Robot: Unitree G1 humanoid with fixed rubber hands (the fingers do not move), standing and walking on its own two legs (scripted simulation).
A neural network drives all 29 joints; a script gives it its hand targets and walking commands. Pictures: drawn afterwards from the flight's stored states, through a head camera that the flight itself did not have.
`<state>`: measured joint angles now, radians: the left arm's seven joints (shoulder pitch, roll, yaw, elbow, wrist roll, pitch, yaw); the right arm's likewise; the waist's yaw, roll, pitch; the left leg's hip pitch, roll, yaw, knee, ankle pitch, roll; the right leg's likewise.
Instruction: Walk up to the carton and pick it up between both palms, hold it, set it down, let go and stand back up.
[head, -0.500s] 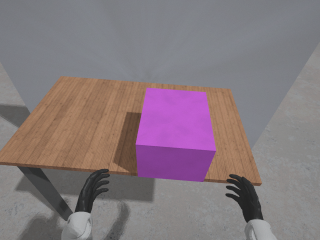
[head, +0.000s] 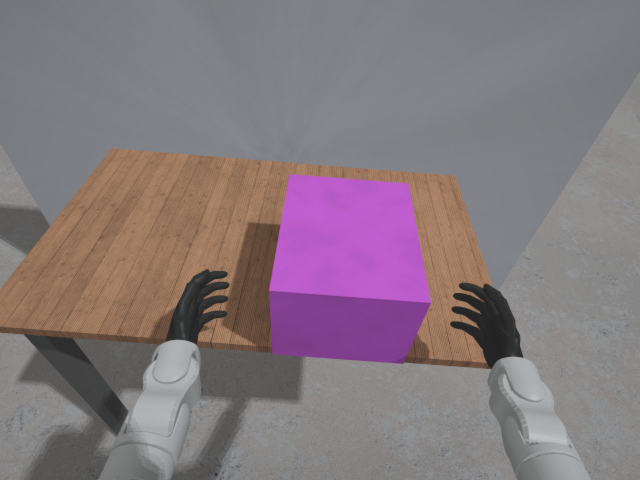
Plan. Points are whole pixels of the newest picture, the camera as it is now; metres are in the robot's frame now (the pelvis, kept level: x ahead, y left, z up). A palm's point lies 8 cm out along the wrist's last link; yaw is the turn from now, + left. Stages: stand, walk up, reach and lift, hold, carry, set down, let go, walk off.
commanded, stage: reach and lift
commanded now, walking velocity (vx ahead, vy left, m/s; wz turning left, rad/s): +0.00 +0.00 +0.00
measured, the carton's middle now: (343, 264) +0.48 -0.02 -0.02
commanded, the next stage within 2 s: none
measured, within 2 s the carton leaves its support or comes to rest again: neither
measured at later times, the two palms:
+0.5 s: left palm (202, 261) +0.38 +0.18 +0.08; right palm (489, 275) +0.38 -0.21 +0.09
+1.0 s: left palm (200, 207) +0.43 +0.19 +0.13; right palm (483, 214) +0.45 -0.20 +0.14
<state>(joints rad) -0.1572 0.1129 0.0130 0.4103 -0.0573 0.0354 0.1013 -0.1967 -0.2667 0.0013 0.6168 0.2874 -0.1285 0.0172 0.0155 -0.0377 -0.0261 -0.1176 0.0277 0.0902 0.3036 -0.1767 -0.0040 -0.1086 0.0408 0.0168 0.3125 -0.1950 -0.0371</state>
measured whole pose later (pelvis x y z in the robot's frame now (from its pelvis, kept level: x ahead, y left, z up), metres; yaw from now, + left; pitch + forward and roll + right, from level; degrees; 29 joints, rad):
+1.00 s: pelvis -0.02 -0.01 -0.01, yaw +0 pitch +16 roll -1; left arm -1.04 0.26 0.01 1.15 -0.21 0.05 0.09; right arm -1.08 -0.37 0.11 1.26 0.43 0.01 -0.02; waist 0.03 0.00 -0.19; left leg -0.54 0.05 0.04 0.44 -0.17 -0.02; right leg -0.50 0.07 -0.01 0.39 -0.16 -0.05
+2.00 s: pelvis -0.03 -0.01 -0.03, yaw +1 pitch +28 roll +0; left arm -1.06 0.17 0.06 1.44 -0.14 -0.37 0.09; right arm -1.06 -0.23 -0.02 1.37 0.24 -0.28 -0.05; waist 0.00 -0.01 -0.27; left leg -0.88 0.04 0.03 0.58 -0.19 -0.02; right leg -0.86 0.05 -0.03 0.58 -0.21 -0.05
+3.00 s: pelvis +0.00 +0.01 -0.01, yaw -1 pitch +16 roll -1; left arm -0.80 -0.05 0.52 1.05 0.43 -0.26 0.07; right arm -0.78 0.04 -0.71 1.04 -0.50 -0.35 -0.01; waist -0.02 -0.01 -0.09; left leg -0.47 0.03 0.07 0.37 -0.17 0.01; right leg -0.44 0.03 -0.04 0.31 -0.15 -0.03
